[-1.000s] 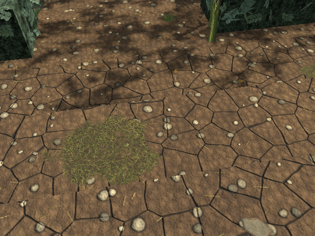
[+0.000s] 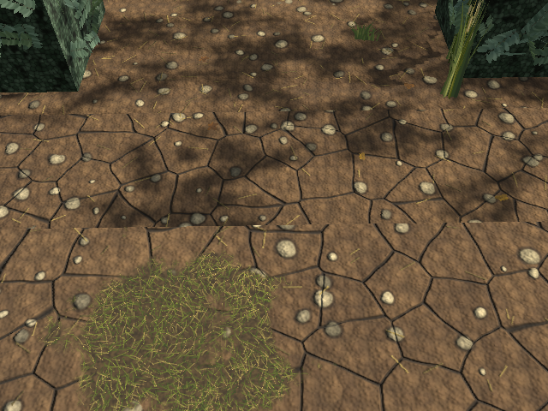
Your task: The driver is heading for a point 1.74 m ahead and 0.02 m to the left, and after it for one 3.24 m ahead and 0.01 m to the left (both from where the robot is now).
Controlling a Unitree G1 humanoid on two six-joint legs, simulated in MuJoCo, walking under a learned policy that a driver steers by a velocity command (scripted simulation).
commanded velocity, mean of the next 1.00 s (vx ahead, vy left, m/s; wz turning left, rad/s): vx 0.07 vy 0.00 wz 0.06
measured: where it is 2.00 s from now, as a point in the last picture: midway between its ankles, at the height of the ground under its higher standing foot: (335, 391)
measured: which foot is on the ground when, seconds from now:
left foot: up 0.00-0.40, down 0.42-1.00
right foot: down 0.00-0.42, up 0.44-1.00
